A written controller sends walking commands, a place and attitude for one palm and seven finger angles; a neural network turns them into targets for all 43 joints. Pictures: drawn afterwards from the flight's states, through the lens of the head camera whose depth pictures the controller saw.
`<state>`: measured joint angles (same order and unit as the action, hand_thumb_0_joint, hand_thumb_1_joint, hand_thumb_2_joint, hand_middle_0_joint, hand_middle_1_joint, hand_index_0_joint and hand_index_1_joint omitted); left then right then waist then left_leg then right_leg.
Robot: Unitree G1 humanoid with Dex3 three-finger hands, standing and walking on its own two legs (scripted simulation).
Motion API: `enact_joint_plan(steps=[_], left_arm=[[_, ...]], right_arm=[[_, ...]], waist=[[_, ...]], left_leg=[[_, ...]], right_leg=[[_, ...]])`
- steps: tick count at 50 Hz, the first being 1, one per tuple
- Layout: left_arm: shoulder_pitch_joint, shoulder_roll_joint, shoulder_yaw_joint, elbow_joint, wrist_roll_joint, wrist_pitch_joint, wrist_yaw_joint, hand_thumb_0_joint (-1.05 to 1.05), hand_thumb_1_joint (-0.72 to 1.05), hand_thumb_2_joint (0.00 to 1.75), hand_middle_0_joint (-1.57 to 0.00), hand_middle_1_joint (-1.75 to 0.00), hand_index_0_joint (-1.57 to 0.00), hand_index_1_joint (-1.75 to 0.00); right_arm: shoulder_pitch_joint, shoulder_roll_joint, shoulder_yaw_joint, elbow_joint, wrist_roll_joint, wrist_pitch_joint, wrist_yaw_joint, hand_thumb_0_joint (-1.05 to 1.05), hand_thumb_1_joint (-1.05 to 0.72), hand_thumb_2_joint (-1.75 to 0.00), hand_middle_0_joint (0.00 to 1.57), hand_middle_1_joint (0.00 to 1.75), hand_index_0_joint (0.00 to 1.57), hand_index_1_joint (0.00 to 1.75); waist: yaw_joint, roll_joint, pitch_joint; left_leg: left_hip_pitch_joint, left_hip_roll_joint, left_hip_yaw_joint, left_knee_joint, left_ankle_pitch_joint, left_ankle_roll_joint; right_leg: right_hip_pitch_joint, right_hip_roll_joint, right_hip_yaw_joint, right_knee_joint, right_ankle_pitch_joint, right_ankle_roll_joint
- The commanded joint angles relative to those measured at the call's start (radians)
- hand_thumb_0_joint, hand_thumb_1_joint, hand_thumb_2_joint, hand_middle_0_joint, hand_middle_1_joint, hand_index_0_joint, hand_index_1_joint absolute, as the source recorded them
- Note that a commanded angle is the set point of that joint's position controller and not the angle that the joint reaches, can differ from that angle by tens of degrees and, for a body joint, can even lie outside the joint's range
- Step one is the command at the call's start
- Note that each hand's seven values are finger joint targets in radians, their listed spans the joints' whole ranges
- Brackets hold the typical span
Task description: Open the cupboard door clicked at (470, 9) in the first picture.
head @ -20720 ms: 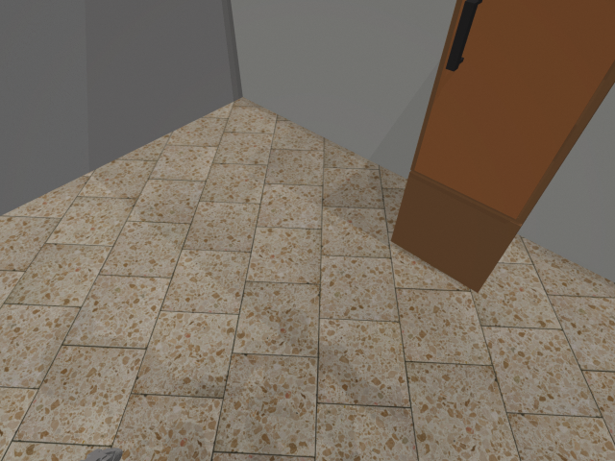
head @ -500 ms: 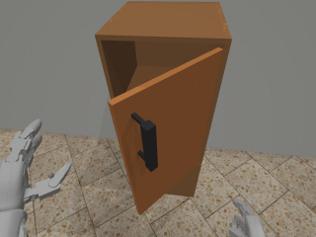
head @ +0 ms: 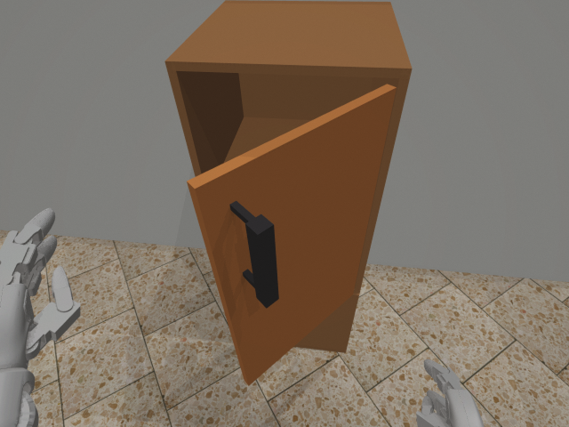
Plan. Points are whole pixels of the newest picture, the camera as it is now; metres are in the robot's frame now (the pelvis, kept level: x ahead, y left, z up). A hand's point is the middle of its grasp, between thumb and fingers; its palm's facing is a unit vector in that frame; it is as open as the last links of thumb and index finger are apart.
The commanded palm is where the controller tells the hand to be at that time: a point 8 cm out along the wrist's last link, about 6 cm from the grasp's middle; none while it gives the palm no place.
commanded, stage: draw the hand back to the body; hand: left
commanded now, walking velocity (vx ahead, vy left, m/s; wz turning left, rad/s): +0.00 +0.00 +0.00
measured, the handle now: (254, 255) +0.30 +0.09 +0.12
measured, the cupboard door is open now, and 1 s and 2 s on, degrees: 49 49 49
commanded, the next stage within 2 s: step back with the hand held close in 0.02 s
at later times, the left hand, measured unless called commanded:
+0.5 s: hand (66, 322) +0.17 +0.27 +0.14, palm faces +0.32 -0.80 -0.52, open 7.4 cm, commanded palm +0.11 +0.31 +0.17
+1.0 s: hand out of the picture +0.10 +0.29 +0.15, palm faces +0.44 -0.77 -0.46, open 7.4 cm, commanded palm +0.03 +0.33 +0.17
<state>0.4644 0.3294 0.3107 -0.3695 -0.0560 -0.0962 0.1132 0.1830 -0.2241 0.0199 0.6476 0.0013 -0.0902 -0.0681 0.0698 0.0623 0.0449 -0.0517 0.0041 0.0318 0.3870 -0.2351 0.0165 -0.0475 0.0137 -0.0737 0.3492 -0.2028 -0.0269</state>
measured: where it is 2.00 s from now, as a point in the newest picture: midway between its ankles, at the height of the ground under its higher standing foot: outside the picture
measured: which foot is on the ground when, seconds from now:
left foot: down 0.00-1.00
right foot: down 0.00-1.00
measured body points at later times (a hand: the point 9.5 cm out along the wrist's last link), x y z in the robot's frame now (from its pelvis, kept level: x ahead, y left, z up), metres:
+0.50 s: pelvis -0.03 +0.02 -0.01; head +0.00 +0.01 +0.44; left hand +0.15 +0.31 +0.17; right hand +0.15 -0.24 -0.09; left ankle -0.01 +0.11 -0.75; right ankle +0.00 -0.10 -0.75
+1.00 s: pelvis -0.10 +0.03 -0.03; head -0.08 +0.05 +0.42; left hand +0.07 +0.33 +0.17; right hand +0.06 -0.21 -0.10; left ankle -0.01 +0.11 -0.74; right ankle +0.00 -0.10 -0.75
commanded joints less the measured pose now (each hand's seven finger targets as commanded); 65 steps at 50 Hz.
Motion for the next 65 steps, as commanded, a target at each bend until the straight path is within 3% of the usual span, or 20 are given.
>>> enact_joint_plan(steps=[1,6,7,8,9,10,12,17,22,37,48,50,52,53,56,59,61,63,64,65], left_arm=[[-0.095,0.178,0.123,-0.208,-0.007,-0.067,0.022,0.00,0.90,0.90,-0.20,-0.30,-0.20,-0.30],[-0.099,0.175,0.120,-0.212,-0.005,-0.070,0.022,0.00,0.90,0.90,-0.20,-0.30,-0.20,-0.30],[-0.179,0.216,0.146,-0.248,-0.005,-0.074,0.027,0.00,0.90,0.90,-0.20,-0.30,-0.20,-0.30],[-0.222,0.329,0.267,-0.268,-0.007,-0.108,0.029,0.00,0.90,0.90,-0.20,-0.30,-0.20,-0.30],[-0.198,0.308,0.253,-0.215,-0.003,-0.118,0.022,0.00,0.90,0.90,-0.20,-0.30,-0.20,-0.30],[-0.083,0.224,0.186,-0.169,-0.001,-0.113,0.012,0.00,0.90,0.90,-0.20,-0.30,-0.20,-0.30],[-0.004,0.186,0.144,-0.192,0.002,-0.110,0.005,0.00,0.90,0.90,-0.20,-0.30,-0.20,-0.30],[0.060,0.235,0.192,-0.287,0.003,-0.113,0.021,0.00,0.90,0.90,-0.20,-0.30,-0.20,-0.30],[0.099,0.265,0.232,-0.326,0.003,-0.115,0.036,0.00,0.90,0.90,-0.20,-0.30,-0.20,-0.30],[0.037,0.243,0.247,-0.362,0.042,-0.167,0.054,0.00,0.90,0.90,-0.20,-0.30,-0.20,-0.30],[0.013,0.254,0.257,-0.399,0.040,-0.204,0.074,0.00,0.90,0.90,-0.20,-0.30,-0.20,-0.30],[0.025,0.261,0.273,-0.404,0.040,-0.209,0.076,0.00,0.90,0.90,-0.20,-0.30,-0.20,-0.30],[0.017,0.256,0.291,-0.403,0.049,-0.214,0.070,0.00,0.90,0.90,-0.20,-0.30,-0.20,-0.30],[0.024,0.261,0.300,-0.386,0.050,-0.216,0.067,0.00,0.90,0.90,-0.20,-0.30,-0.20,-0.30],[0.041,0.247,0.274,-0.364,0.035,-0.214,0.061,0.00,0.90,0.90,-0.20,-0.30,-0.20,-0.30],[0.065,0.220,0.220,-0.388,0.017,-0.207,0.054,0.00,0.90,0.90,-0.20,-0.30,-0.20,-0.30],[0.053,0.232,0.206,-0.403,0.004,-0.207,0.041,0.00,0.90,0.90,-0.20,-0.30,-0.20,-0.30],[0.030,0.287,0.237,-0.387,-0.003,-0.215,0.037,0.00,0.90,0.90,-0.20,-0.30,-0.20,-0.30],[0.016,0.287,0.231,-0.395,-0.003,-0.222,0.044,0.00,0.90,0.90,-0.20,-0.30,-0.20,-0.30],[0.023,0.287,0.233,-0.374,-0.009,-0.203,0.044,0.00,0.90,0.90,-0.20,-0.30,-0.20,-0.30]], right_arm=[[-0.145,-0.096,-0.037,-0.162,-0.003,-0.059,-0.014,0.00,-0.90,-0.90,0.20,0.30,0.20,0.30],[-0.145,-0.096,-0.036,-0.158,-0.004,-0.063,-0.013,0.00,-0.90,-0.90,0.20,0.30,0.20,0.30],[-0.153,-0.099,-0.036,-0.157,-0.001,-0.066,-0.015,0.00,-0.90,-0.90,0.20,0.30,0.20,0.30],[-0.120,-0.117,-0.035,-0.197,0.014,-0.044,-0.013,0.00,-0.90,-0.90,0.20,0.30,0.20,0.30],[-0.116,-0.102,-0.034,-0.182,0.012,-0.030,-0.013,0.00,-0.90,-0.90,0.20,0.30,0.20,0.30],[-0.117,-0.102,-0.039,-0.179,0.008,-0.020,-0.011,0.00,-0.90,-0.90,0.20,0.30,0.20,0.30],[-0.110,-0.117,-0.048,-0.197,0.006,-0.006,-0.008,0.00,-0.90,-0.90,0.20,0.30,0.20,0.30],[-0.101,-0.125,-0.066,-0.227,0.010,0.018,-0.018,0.00,-0.90,-0.90,0.20,0.30,0.20,0.30],[-0.102,-0.117,-0.075,-0.252,0.015,0.036,-0.026,0.00,-0.90,-0.90,0.20,0.30,0.20,0.30],[-0.063,-0.141,-0.078,-0.276,0.009,-0.011,-0.025,0.00,-0.90,-0.90,0.20,0.30,0.20,0.30],[-0.040,-0.131,-0.069,-0.235,-0.002,-0.044,-0.021,0.00,-0.90,-0.90,0.20,0.30,0.20,0.30],[-0.041,-0.133,-0.069,-0.232,-0.006,-0.051,-0.024,0.00,-0.90,-0.90,0.20,0.30,0.20,0.30],[-0.056,-0.146,-0.073,-0.239,-0.009,-0.060,-0.024,0.00,-0.90,-0.90,0.20,0.30,0.20,0.30],[-0.056,-0.135,-0.080,-0.238,-0.010,-0.065,-0.024,0.00,-0.90,-0.90,0.20,0.30,0.20,0.30],[-0.053,-0.114,-0.085,-0.215,-0.015,-0.079,-0.010,0.00,-0.90,-0.90,0.20,0.30,0.20,0.30],[-0.076,-0.110,-0.077,-0.189,-0.020,-0.090,0.004,0.00,-0.90,-0.90,0.20,0.30,0.20,0.30],[-0.085,-0.113,-0.070,-0.167,-0.019,-0.089,0.011,0.00,-0.90,-0.90,0.20,0.30,0.20,0.30],[-0.094,-0.103,-0.068,-0.162,-0.016,-0.070,0.007,0.00,-0.90,-0.90,0.20,0.30,0.20,0.30],[-0.073,-0.082,-0.066,-0.143,-0.009,-0.058,-0.001,0.00,-0.90,-0.90,0.20,0.30,0.20,0.30],[-0.079,-0.088,-0.078,-0.149,0.006,-0.059,-0.010,0.00,-0.90,-0.90,0.20,0.30,0.20,0.30]], waist=[[0.001,-0.018,-0.069],[0.001,0.003,-0.072],[-0.001,-0.001,-0.081],[-0.042,-0.038,0.019],[-0.043,-0.045,0.037],[-0.048,-0.072,0.008],[-0.051,-0.049,-0.065],[-0.051,-0.042,-0.208],[-0.053,-0.044,-0.227],[-0.069,0.007,-0.088],[-0.079,-0.020,-0.095],[-0.079,0.029,-0.100],[-0.067,0.170,-0.115],[-0.061,0.173,-0.129],[-0.065,0.062,-0.118],[-0.063,0.167,-0.128],[-0.053,0.108,-0.173],[-0.057,-0.059,-0.218],[-0.070,-0.077,-0.266],[-0.068,-0.189,-0.322]], left_leg=[[-0.023,0.014,-0.039,-0.053,0.179,0.009],[-0.022,0.012,-0.040,-0.054,0.179,0.007],[-0.018,0.011,-0.043,-0.052,0.164,0.009],[-0.100,0.028,-0.067,-0.021,0.085,0.031],[-0.114,0.023,-0.078,-0.004,0.055,0.031],[-0.095,0.027,-0.074,0.020,0.075,0.030],[-0.082,0.035,-0.065,0.038,0.129,0.028],[-0.098,0.072,-0.074,0.040,0.323,0.022],[-0.162,0.087,-0.085,0.058,0.350,0.018],[-0.597,0.136,-0.177,-0.035,-0.383,0.080],[-0.448,0.084,-0.167,0.119,-0.349,0.044],[-0.521,0.122,-0.214,0.022,-0.357,0.059],[-0.724,0.249,-0.332,-0.189,-0.499,0.110],[-0.751,0.304,-0.371,-0.241,-0.488,0.136],[-0.544,0.293,-0.343,-0.177,-0.244,0.141],[-0.342,0.248,-0.281,-0.163,-0.063,0.088],[-0.222,0.194,-0.222,-0.082,0.112,0.038],[-0.117,0.111,-0.096,0.066,0.158,-0.012],[-0.034,0.079,-0.026,0.144,0.251,-0.029],[-0.025,0.043,-0.020,0.221,0.193,-0.024]], right_leg=[[-0.009,-0.025,0.057,-0.064,0.109,0.004],[-0.006,-0.025,0.056,-0.065,0.107,0.003],[-0.011,-0.025,0.064,-0.070,0.092,0.003],[-0.140,-0.072,0.151,-0.128,0.083,0.010],[-0.161,-0.097,0.157,-0.146,0.050,0.005],[-0.179,-0.108,0.151,-0.142,0.046,0.006],[-0.169,-0.116,0.133,-0.105,0.102,0.008],[-0.080,-0.104,0.104,0.033,0.325,0.021],[-0.075,-0.108,0.116,0.106,0.386,0.017],[-0.082,-0.080,0.154,0.216,-0.106,0.022],[-0.313,-0.127,0.212,0.114,-0.241,-0.016],[-0.236,-0.089,0.175,0.204,-0.167,0.000],[-0.027,0.014,0.088,0.476,-0.097,0.041],[0.013,0.037,0.079,0.582,-0.126,0.048],[-0.139,0.032,0.104,0.520,-0.260,0.029],[-0.180,0.024,0.073,0.256,-0.252,0.008],[-0.171,0.006,0.088,0.029,-0.104,-0.007],[-0.243,-0.111,0.201,-0.018,0.111,-0.040],[-0.259,-0.178,0.218,-0.002,0.350,-0.052],[-0.244,-0.184,0.193,0.024,0.455,-0.026]])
